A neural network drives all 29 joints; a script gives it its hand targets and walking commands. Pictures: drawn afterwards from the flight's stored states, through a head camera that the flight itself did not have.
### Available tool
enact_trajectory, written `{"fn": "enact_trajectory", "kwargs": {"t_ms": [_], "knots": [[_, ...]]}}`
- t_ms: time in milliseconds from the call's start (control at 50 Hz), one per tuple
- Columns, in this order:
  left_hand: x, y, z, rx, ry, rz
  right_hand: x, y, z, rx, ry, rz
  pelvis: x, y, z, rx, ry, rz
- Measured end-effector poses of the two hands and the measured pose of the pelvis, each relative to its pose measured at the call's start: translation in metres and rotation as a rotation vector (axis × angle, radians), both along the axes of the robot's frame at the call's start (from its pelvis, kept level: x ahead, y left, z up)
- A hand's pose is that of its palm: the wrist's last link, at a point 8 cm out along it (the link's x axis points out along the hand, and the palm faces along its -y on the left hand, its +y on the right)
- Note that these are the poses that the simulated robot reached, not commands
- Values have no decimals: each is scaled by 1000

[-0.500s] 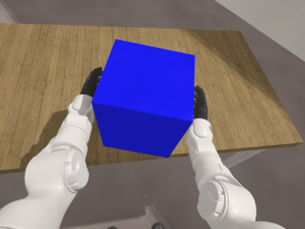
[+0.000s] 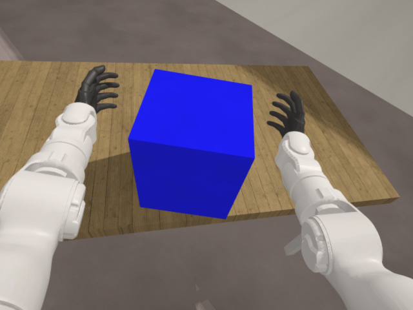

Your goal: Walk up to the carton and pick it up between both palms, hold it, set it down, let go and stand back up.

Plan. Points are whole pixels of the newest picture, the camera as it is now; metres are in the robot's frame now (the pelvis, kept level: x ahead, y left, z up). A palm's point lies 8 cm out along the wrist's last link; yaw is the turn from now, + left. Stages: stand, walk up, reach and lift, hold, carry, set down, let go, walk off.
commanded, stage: set down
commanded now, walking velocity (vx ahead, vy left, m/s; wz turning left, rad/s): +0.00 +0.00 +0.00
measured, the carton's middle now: (192, 149) +0.45 -0.02 +0.03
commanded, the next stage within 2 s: none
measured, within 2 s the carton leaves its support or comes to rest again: neither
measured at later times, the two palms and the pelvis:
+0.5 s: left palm (95, 87) +0.48 +0.16 +0.18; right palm (296, 119) +0.41 -0.20 +0.17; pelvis -0.03 -0.02 +0.01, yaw +1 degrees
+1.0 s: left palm (76, 111) +0.44 +0.19 +0.15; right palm (289, 146) +0.38 -0.19 +0.13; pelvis +0.00 -0.01 +0.02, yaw +0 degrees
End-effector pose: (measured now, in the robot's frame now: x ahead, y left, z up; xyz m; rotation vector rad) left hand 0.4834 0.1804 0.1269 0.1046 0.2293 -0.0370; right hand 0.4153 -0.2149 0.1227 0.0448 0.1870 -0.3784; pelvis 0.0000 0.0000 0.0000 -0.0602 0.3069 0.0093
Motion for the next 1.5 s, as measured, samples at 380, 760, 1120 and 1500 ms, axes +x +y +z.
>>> {"fn": "enact_trajectory", "kwargs": {"t_ms": [380, 760, 1120, 1500], "knots": [[-12, -19, 62, -34, 21, -9, -8, 12, 55, -6, 58, 62, -29, -10, 5, 34, -74, 6], [5, -17, 50, -30, 19, -28, 3, 13, 51, -13, 43, 44, -3, -18, 14, 34, -108, -3], [-58, 17, 17, -34, 42, -31, -56, 26, 11, 49, 8, 60, -14, -6, 16, 29, -281, -2], [-90, 20, -2, -29, 43, -44, -83, 53, -13, 39, 68, 69, -39, 12, 11, 24, -301, -6]]}}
